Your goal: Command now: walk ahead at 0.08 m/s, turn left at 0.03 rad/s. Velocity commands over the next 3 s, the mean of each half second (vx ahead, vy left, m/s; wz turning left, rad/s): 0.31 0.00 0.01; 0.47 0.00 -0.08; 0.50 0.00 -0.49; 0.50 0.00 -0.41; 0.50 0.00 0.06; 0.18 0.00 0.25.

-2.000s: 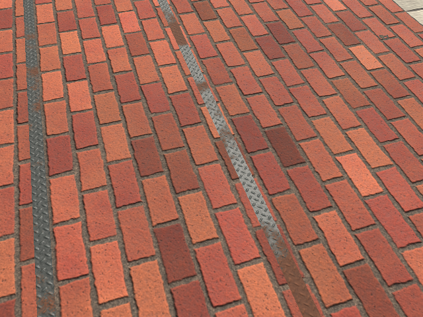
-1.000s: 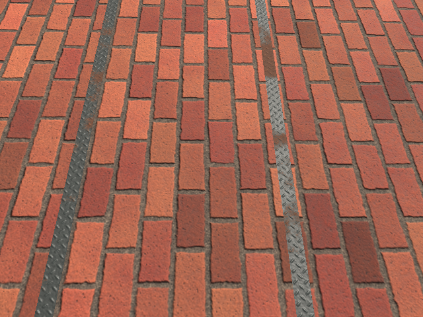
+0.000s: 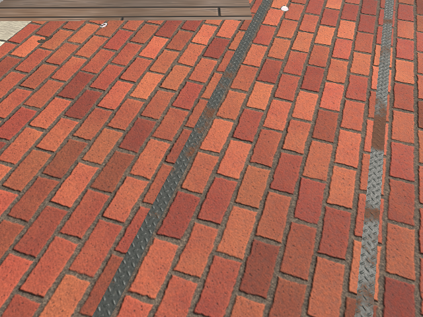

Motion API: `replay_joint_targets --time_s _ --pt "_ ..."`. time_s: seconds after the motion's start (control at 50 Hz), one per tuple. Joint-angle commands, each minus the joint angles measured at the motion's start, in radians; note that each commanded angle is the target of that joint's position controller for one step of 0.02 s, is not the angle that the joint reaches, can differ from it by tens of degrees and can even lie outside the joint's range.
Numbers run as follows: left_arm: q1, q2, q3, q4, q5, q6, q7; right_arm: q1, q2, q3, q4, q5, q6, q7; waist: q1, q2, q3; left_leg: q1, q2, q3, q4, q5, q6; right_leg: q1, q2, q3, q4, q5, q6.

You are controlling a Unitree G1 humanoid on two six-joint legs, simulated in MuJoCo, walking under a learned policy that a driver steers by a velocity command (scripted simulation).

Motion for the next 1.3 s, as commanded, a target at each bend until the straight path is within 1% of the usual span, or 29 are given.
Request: replay_joint_targets --time_s 0.02,0.06,0.12,0.16,0.2,0.22,0.24,0.26,0.3,0.36,0.48,0.58,0.64,0.68,0.7,0.72,0.74,0.76,0.8,0.86,0.92,1.02,1.12,1.18,1.22,1.24,1.26,1.28,1.3 --pt "0.006 0.094 0.022 -0.022 -0.008 -0.009 0.008 0.012 -0.139 -0.041 -0.042 0.007 -0.008 -0.009 -0.016 0.047 -0.033 -0.039 0.073 -0.099 -0.156 -0.092 0.058 0.010 0.036 -0.046 0.010 -0.037 -0.009" --pt "-0.030 0.089 0.023 -0.037 -0.018 -0.019 0.008 0.061 -0.196 -0.058 -0.031 0.016 -0.002 -0.011 -0.051 0.135 0.041 -0.053 0.159 -0.251 -0.263 -0.440 0.131 -0.143 0.077 -0.086 0.146 -0.179 -0.028" --pt "-0.065 0.093 0.028 -0.068 -0.042 -0.060 -0.009 0.091 -0.208 -0.063 -0.010 0.030 -0.028 -0.016 -0.055 0.208 0.117 -0.047 0.294 -0.441 -0.340 -0.458 0.216 -0.277 0.018 -0.004 0.277 -0.235 -0.101" --pt "-0.005 0.084 0.027 -0.044 -0.052 -0.084 -0.030 0.035 -0.188 -0.058 -0.018 0.043 -0.037 -0.013 -0.007 0.181 0.098 -0.052 0.273 -0.367 -0.304 -0.345 0.190 -0.185 0.007 -0.006 0.137 -0.221 -0.148" --pt "0.173 0.099 0.041 0.050 -0.035 -0.093 -0.039 -0.046 -0.156 -0.050 -0.037 0.040 -0.036 -0.011 0.077 0.099 0.032 -0.213 0.150 -0.188 -0.157 -0.181 0.114 0.166 0.048 -0.021 -0.022 0.014 -0.142" --pt "0.282 0.167 0.058 0.074 -0.025 -0.096 -0.035 -0.074 -0.086 -0.030 -0.061 0.028 -0.044 -0.009 0.106 -0.085 -0.005 -0.339 0.039 -0.032 0.133 -0.120 0.039 0.287 -0.118 0.233 -0.154 -0.132 -0.186" --pt "0.346 0.277 0.081 0.075 -0.019 -0.103 -0.047 -0.086 -0.102 -0.037 -0.112 0.043 -0.062 -0.018 0.112 -0.329 -0.007 -0.538 -0.052 0.025 0.405 -0.252 -0.001 0.361 -0.321 0.664 -0.316 -0.266 -0.330" --pt "0.280 0.207 0.057 0.050 -0.012 -0.110 -0.046 -0.059 -0.162 -0.053 -0.097 0.059 -0.077 -0.019 0.078 -0.203 0.033 -0.620 0.007 -0.059 0.565 -0.270 0.009 0.337 -0.353 0.709 -0.331 -0.325 -0.360" --pt "0.187 0.147 0.039 0.016 -0.018 -0.110 -0.036 -0.017 -0.156 -0.055 -0.055 0.055 -0.098 -0.003 0.035 -0.107 0.073 -0.668 0.080 -0.048 0.607 -0.066 0.040 0.321 -0.267 0.504 -0.327 -0.271 -0.289" --pt "0.195 0.093 0.015 0.021 -0.014 -0.096 -0.036 -0.052 -0.136 -0.058 -0.051 0.034 -0.100 0.017 0.030 -0.107 0.059 -0.608 0.120 -0.002 0.518 0.106 0.030 0.291 -0.181 0.285 -0.347 0.059 -0.231" --pt "0.239 0.135 0.015 0.035 -0.015 -0.075 -0.012 -0.218 -0.071 -0.030 -0.104 0.037 -0.098 0.037 0.063 -0.086 0.078 -0.508 0.088 0.075 0.187 0.317 -0.022 0.206 -0.123 0.094 -0.382 0.311 -0.226" --pt "0.285 0.151 0.022 0.062 -0.031 -0.068 -0.007 -0.328 -0.091 -0.027 -0.142 0.047 -0.111 0.061 0.068 -0.093 0.130 -0.450 0.062 0.075 0.023 0.362 0.011 0.249 -0.179 0.079 -0.380 0.331 -0.232" --pt "0.263 0.181 0.036 0.060 -0.031 -0.058 -0.004 -0.273 -0.141 -0.044 -0.134 0.041 -0.116 0.065 0.000 -0.118 0.057 -0.330 0.020 0.093 -0.007 0.277 0.065 0.339 -0.204 0.060 -0.247 0.692 -0.204" --pt "0.236 0.185 0.038 0.051 -0.022 -0.043 -0.001 -0.002 -0.210 -0.082 -0.054 0.042 -0.108 0.048 -0.145 -0.124 -0.125 0.038 -0.024 0.125 -0.018 0.279 0.123 0.276 -0.151 0.011 0.072 0.945 -0.165" --pt "0.238 0.148 0.023 0.024 -0.004 -0.043 0.002 0.190 -0.268 -0.098 -0.011 0.029 -0.100 0.032 -0.208 -0.029 -0.273 0.387 0.159 -0.085 0.033 0.246 0.183 0.022 -0.105 0.001 0.378 0.637 -0.139" --pt "0.394 -0.018 -0.023 0.014 -0.009 -0.064 -0.013 0.227 -0.331 -0.104 0.016 0.022 -0.103 0.041 -0.101 0.273 -0.447 0.690 0.413 -0.621 -0.102 -0.035 0.357 -0.340 0.109 0.048 0.738 -0.245 -0.083" --pt "0.303 0.107 0.007 0.021 -0.041 -0.091 -0.022 0.213 -0.222 -0.079 0.020 0.028 -0.101 0.039 -0.151 0.191 -0.392 0.620 0.393 -0.721 -0.235 -0.183 0.329 -0.452 0.079 0.162 0.849 -0.304 -0.097" --pt "0.179 0.161 0.025 -0.028 -0.068 -0.106 -0.026 0.122 -0.193 -0.067 0.018 0.030 -0.103 0.035 -0.132 0.153 -0.196 0.461 0.359 -0.556 -0.262 -0.138 0.277 -0.522 0.027 0.125 0.856 -0.220 -0.108" --pt "0.102 0.138 0.026 -0.045 -0.045 -0.112 -0.015 0.004 -0.155 -0.055 0.011 0.018 -0.112 0.039 -0.062 0.019 -0.060 0.174 0.283 -0.335 -0.312 0.111 0.240 -0.444 -0.056 0.090 0.753 -0.066 -0.104" --pt "0.175 0.081 0.022 -0.023 -0.042 -0.069 -0.013 -0.027 -0.125 -0.050 0.037 0.012 -0.135 0.043 0.004 0.063 -0.045 0.020 0.244 -0.173 -0.394 0.204 0.236 -0.332 -0.103 0.098 0.681 -0.016 -0.086" --pt "0.091 0.077 0.023 -0.061 -0.037 -0.047 -0.006 -0.002 -0.160 -0.059 0.078 0.005 -0.148 0.034 -0.002 0.050 0.025 -0.031 0.246 -0.067 -0.444 0.251 0.233 -0.418 -0.108 0.118 0.580 0.081 -0.059" --pt "-0.065 0.061 0.014 -0.115 -0.030 -0.063 -0.031 0.033 -0.195 -0.059 0.106 0.009 -0.142 0.015 -0.058 0.027 0.047 0.016 0.205 0.104 -0.450 0.340 0.177 -0.408 -0.064 0.058 0.261 0.374 -0.062" --pt "-0.207 0.051 0.003 -0.201 -0.034 -0.064 -0.064 0.128 -0.222 -0.065 0.153 0.024 -0.107 0.008 -0.114 0.012 0.076 0.249 0.274 0.148 -0.382 0.411 0.157 -0.499 -0.043 0.015 0.119 0.316 -0.095" --pt "-0.190 0.083 0.017 -0.239 -0.034 -0.061 -0.084 0.109 -0.255 -0.075 0.147 0.029 -0.076 -0.002 -0.073 0.053 0.031 0.338 0.298 0.183 -0.233 0.763 0.123 -0.431 0.015 -0.055 0.101 0.148 -0.141" --pt "0.016 0.151 0.058 -0.205 -0.036 -0.055 -0.081 0.081 -0.269 -0.077 0.130 0.027 -0.055 -0.015 0.046 0.074 -0.098 0.293 0.265 0.232 0.069 1.024 0.084 -0.146 0.102 -0.106 0.069 0.113 -0.193" --pt "0.194 0.226 0.095 -0.166 -0.039 -0.048 -0.065 0.085 -0.253 -0.067 0.111 0.019 -0.057 -0.024 0.125 0.016 -0.197 0.092 0.225 0.240 0.342 0.856 0.044 0.161 0.062 0.009 0.044 0.148 -0.244" --pt "0.236 0.345 0.122 -0.163 -0.042 -0.045 -0.052 0.181 -0.112 -0.021 0.059 -0.009 -0.086 -0.006 0.046 -0.238 -0.306 -0.381 0.038 0.211 0.727 0.071 -0.026 0.554 -0.201 0.544 -0.003 0.015 -0.425" --pt "0.258 0.278 0.099 -0.190 -0.036 -0.053 -0.052 0.129 -0.158 -0.022 0.058 0.008 -0.132 0.012 0.082 -0.173 -0.439 -0.536 -0.034 -0.020 0.869 -0.271 -0.018 0.671 -0.291 0.863 -0.162 -0.038 -0.489" --pt "0.229 0.221 0.081 -0.185 -0.023 -0.059 -0.052 0.023 -0.215 -0.040 0.026 0.049 -0.156 0.026 0.102 -0.121 -0.315 -0.625 0.028 -0.063 0.882 -0.193 0.006 0.601 -0.255 0.705 -0.182 0.008 -0.424"
Next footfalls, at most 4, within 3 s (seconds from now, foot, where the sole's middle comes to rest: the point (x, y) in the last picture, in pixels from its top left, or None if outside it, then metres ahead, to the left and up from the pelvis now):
0.70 left None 0.44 0.09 -0.77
1.24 right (274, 260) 0.72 -0.17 -0.77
1.72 left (241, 184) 1.05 -0.06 -0.77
2.22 right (328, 168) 1.15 -0.42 -0.77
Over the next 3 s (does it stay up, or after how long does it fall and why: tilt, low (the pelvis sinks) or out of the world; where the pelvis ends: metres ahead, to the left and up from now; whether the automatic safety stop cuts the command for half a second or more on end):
stays up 1.35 -0.38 0.00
